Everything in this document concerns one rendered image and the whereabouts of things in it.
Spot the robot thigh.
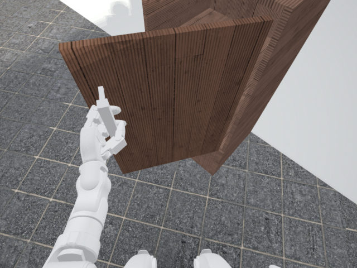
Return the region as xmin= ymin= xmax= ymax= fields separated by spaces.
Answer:
xmin=194 ymin=253 xmax=231 ymax=268
xmin=124 ymin=254 xmax=157 ymax=268

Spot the robot right thigh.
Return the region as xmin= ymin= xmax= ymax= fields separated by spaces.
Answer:
xmin=194 ymin=253 xmax=231 ymax=268

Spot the cupboard door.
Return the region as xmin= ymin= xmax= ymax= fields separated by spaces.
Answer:
xmin=59 ymin=15 xmax=274 ymax=174

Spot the robot left thigh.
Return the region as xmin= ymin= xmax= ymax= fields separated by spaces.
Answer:
xmin=124 ymin=254 xmax=157 ymax=268

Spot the handle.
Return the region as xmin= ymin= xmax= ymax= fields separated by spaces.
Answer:
xmin=96 ymin=86 xmax=118 ymax=138

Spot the left robot hand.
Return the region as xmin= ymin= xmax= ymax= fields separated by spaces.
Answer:
xmin=80 ymin=105 xmax=127 ymax=164

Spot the left robot forearm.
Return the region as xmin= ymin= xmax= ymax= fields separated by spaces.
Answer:
xmin=42 ymin=161 xmax=112 ymax=268

